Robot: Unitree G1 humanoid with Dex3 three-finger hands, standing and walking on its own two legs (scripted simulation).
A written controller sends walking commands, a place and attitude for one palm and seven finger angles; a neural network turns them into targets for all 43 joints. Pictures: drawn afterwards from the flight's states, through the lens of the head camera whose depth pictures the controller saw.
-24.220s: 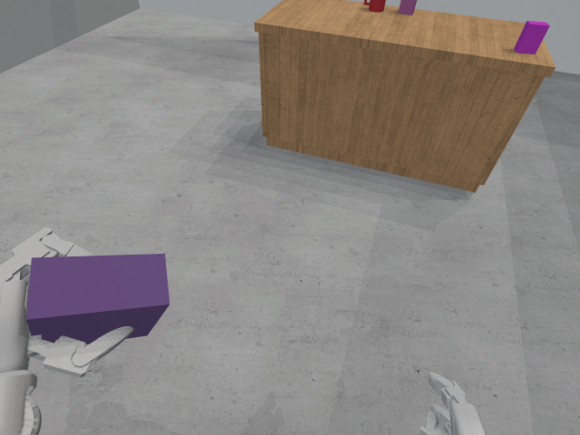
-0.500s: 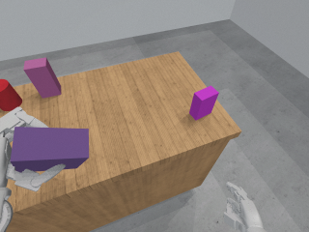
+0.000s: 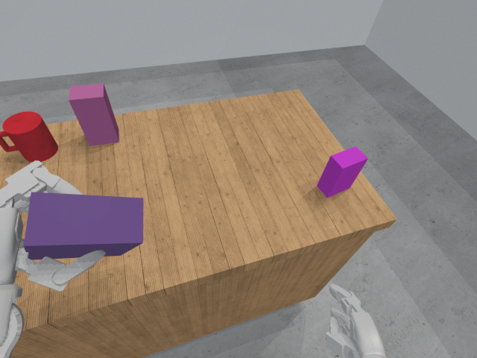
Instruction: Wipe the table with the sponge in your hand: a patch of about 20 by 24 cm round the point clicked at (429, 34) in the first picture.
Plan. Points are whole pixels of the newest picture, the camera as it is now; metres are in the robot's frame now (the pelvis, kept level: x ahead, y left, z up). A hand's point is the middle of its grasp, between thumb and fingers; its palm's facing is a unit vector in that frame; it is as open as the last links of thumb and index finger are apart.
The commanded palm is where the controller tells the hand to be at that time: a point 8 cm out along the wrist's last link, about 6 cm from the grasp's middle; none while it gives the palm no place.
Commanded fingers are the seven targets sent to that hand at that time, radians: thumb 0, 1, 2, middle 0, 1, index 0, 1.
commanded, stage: come to a stop and stand still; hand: left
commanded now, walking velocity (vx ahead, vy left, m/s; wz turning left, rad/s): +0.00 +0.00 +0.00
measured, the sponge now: (100, 230) +0.24 +0.21 +0.13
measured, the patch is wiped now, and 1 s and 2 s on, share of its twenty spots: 0.00 0.00 0.00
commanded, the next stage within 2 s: look again from close up in 0.02 s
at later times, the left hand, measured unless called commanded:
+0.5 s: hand (92, 237) +0.22 +0.20 +0.16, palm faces +0.33 -0.85 -0.41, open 9.8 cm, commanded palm +0.16 +0.24 +0.18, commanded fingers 0.00 0.10 1.30 -1.20 -1.60 -1.20 -1.60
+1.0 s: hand (62, 209) +0.23 +0.23 +0.19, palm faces +0.42 -0.80 -0.44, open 9.8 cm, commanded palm +0.16 +0.24 +0.18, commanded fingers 0.00 0.10 1.30 -1.20 -1.60 -1.20 -1.60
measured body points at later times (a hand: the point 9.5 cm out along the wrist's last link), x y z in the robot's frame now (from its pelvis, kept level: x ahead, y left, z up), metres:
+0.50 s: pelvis +0.00 -0.04 +0.00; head +0.01 -0.03 +0.45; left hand +0.19 +0.25 +0.18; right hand +0.18 -0.26 -0.07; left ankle +0.03 +0.04 -0.74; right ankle +0.01 -0.15 -0.74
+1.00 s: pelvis +0.00 -0.04 +0.00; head +0.03 -0.02 +0.44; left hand +0.20 +0.27 +0.21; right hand +0.17 -0.26 -0.08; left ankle +0.03 +0.04 -0.74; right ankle +0.01 -0.15 -0.74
